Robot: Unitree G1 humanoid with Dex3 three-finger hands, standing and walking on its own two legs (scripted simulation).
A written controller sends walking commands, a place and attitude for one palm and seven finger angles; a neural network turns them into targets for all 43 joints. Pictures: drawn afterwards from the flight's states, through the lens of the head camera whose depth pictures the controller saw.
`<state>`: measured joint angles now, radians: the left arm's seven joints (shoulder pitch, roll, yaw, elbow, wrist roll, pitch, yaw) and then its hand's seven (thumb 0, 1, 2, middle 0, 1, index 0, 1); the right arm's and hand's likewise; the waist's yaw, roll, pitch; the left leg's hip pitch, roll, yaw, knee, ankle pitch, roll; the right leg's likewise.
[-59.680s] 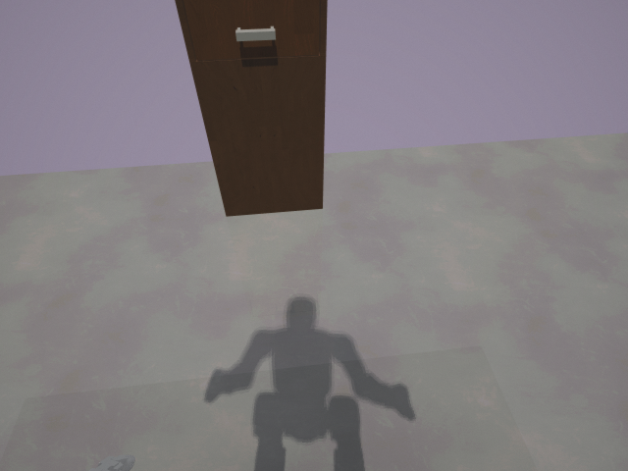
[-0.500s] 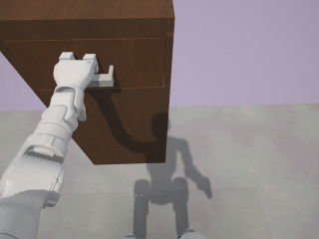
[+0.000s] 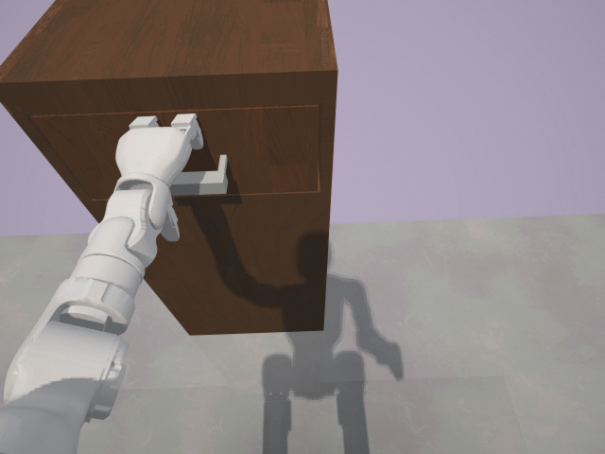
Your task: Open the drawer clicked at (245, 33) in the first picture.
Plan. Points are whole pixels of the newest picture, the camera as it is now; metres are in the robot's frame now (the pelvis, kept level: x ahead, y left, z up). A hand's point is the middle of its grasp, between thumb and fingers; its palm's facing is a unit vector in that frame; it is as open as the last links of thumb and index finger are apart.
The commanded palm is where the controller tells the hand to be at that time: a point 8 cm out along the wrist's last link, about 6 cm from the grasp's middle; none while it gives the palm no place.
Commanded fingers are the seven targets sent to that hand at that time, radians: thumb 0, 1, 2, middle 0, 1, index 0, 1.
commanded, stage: lift the fingers back up to retry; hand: left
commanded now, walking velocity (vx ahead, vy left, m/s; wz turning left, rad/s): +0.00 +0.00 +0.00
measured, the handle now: (188, 173) +0.52 +0.18 +0.06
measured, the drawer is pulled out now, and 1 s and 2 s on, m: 0.00 0.00 0.00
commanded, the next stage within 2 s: re-aim the fingers above the handle in 0.26 s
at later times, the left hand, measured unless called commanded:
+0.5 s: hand (166, 185) +0.45 +0.18 +0.10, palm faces +0.00 -0.03 -1.00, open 13.9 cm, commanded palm +0.44 +0.20 +0.17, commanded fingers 0.00 -0.50 0.30 -0.30 -1.20 -0.30 -1.20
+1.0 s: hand (162, 178) +0.45 +0.18 +0.12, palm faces +0.08 -0.02 -1.00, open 13.9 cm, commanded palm +0.42 +0.20 +0.17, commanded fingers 0.00 -0.50 0.30 -0.30 -1.20 -0.30 -1.20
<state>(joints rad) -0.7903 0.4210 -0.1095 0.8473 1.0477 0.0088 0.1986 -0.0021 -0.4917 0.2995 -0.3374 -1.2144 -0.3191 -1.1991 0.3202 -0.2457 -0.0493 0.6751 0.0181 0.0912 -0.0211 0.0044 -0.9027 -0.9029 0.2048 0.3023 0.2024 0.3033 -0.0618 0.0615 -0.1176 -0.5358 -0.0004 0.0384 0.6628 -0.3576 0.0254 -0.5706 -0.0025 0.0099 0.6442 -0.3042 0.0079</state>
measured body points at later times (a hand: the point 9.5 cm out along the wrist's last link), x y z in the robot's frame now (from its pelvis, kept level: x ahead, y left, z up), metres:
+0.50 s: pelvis +0.00 -0.01 +0.01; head +0.06 -0.02 +0.45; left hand +0.44 +0.18 +0.16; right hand +0.12 -0.28 -0.12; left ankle -0.03 +0.10 -0.72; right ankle +0.00 -0.13 -0.72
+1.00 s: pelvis -0.01 -0.01 +0.01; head +0.03 -0.03 +0.46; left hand +0.44 +0.18 +0.17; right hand +0.09 -0.27 -0.12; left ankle -0.03 +0.10 -0.72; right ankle +0.00 -0.13 -0.72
